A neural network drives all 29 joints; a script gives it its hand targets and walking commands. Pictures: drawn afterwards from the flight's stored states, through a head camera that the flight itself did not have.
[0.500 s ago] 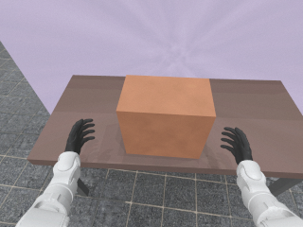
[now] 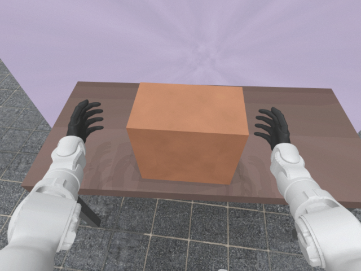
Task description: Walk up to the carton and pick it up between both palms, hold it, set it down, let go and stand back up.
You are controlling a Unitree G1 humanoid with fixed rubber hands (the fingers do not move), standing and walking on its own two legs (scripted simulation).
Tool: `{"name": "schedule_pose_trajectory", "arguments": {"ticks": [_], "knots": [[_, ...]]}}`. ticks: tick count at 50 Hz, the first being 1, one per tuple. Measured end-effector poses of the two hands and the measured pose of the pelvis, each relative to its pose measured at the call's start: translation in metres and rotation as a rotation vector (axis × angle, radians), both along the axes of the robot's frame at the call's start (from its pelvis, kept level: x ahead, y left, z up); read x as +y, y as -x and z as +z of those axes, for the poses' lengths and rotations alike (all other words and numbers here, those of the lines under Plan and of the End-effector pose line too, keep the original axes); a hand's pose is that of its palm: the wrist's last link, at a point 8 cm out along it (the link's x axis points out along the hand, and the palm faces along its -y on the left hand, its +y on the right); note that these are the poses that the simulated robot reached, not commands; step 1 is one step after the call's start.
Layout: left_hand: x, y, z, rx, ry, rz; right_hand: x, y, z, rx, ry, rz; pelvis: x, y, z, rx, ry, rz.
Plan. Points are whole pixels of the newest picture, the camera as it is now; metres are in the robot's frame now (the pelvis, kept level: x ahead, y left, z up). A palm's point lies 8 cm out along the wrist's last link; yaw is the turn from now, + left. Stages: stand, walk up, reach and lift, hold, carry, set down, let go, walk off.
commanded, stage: reach and lift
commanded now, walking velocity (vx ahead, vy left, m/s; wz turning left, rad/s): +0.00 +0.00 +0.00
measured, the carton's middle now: (187, 136) +0.49 -0.01 -0.04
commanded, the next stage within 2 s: none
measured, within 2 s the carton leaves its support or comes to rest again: neither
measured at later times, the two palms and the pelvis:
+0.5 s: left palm (75, 98) +0.48 +0.25 +0.14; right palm (287, 107) +0.45 -0.23 +0.12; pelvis +0.00 +0.01 +0.00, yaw +0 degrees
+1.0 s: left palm (80, 101) +0.50 +0.25 +0.11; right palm (278, 107) +0.47 -0.23 +0.10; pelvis +0.01 +0.02 +0.00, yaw -1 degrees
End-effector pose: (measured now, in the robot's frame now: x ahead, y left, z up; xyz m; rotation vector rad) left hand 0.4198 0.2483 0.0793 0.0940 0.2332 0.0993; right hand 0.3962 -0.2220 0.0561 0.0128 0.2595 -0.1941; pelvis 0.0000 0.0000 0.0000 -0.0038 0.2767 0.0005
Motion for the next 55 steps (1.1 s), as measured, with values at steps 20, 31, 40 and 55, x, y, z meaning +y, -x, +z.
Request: {"name": "schedule_pose_trajectory", "arguments": {"ticks": [20,31,40,55], "knots": [[-0.004,-0.046,0.049,-0.013,-0.028,0.003,-0.013,-0.04,0.051,-0.02,0.022,-0.003,0.007,-0.001,0.001,0.062,0.004,-0.007],[-0.003,-0.067,0.067,-0.011,-0.038,0.016,-0.011,-0.061,0.074,-0.014,0.026,0.001,0.012,-0.001,0.003,0.105,0.008,-0.007],[-0.005,-0.081,0.072,-0.009,-0.045,0.013,-0.012,-0.072,0.079,-0.004,0.035,-0.006,0.014,-0.005,0.005,0.13,0.012,-0.008],[0.001,-0.073,0.003,0.058,-0.069,0.007,-0.002,-0.067,0.011,0.06,0.038,0.009,0.016,-0.008,-0.003,0.197,0.014,-0.008]]}}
